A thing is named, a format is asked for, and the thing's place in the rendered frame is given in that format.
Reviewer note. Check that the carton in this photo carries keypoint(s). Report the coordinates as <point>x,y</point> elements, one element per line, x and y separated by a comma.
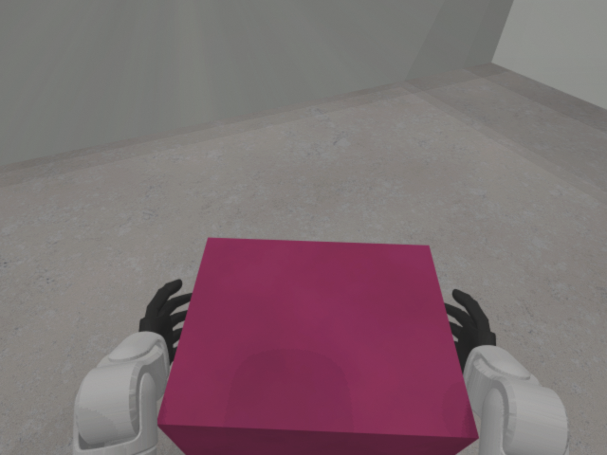
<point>316,348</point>

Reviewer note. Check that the robot left forearm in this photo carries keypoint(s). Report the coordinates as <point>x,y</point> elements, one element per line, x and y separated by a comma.
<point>115,410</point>

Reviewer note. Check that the robot right forearm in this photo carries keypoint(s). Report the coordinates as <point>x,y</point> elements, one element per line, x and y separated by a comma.
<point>518,415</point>

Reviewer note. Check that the right robot hand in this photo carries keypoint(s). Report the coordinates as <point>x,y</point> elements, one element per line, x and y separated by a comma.
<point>475,331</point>

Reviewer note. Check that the left robot hand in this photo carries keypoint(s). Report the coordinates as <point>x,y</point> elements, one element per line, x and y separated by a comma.
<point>158,318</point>

